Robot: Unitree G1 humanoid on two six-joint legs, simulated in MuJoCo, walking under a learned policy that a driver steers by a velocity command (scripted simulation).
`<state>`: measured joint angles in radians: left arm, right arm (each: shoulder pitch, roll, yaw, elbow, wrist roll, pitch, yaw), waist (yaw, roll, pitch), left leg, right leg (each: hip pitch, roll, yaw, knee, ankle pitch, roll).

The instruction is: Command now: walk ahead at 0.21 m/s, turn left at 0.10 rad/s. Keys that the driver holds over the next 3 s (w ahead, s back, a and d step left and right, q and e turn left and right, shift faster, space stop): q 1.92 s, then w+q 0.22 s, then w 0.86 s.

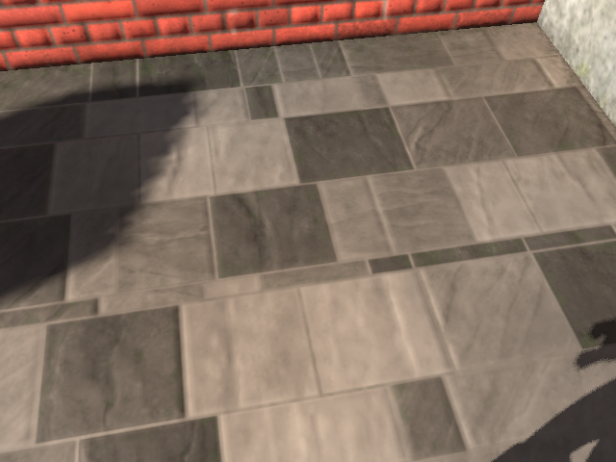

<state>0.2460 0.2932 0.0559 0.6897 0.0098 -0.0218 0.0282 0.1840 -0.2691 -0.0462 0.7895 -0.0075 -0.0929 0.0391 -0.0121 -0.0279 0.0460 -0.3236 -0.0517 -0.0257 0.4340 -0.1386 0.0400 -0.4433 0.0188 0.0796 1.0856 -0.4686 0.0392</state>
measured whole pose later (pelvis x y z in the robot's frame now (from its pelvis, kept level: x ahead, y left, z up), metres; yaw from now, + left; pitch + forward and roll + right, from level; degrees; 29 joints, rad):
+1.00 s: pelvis +0.06 +0.02 +0.00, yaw +33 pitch +2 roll -2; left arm 0.12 0.31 0.08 0.71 0.00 0.00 0.03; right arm 0.17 -0.32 -0.07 0.63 0.01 0.04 -0.02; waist -0.02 -0.01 0.05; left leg -0.30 -0.08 -0.15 0.47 -0.20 0.05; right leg -0.45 0.02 0.09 0.80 -0.36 0.09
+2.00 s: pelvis +0.05 +0.03 +0.00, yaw +69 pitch +2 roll -1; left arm 0.11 0.31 0.08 0.70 -0.01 -0.01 0.00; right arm 0.18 -0.33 -0.07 0.60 0.02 0.05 -0.02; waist -0.02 0.00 0.04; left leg -0.30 -0.11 -0.22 0.52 -0.23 0.04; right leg -0.34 0.04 0.09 0.64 -0.35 0.06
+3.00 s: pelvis +0.11 +0.45 -0.02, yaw +80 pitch +2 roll +2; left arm 0.03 0.27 0.02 0.66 -0.01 -0.09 -0.06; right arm 0.43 -0.31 -0.06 0.83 0.01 -0.04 -0.01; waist -0.08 -0.02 0.03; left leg 0.10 -0.03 0.01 0.33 -0.45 0.01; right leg -0.52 -0.02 -0.02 0.50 -0.03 -0.06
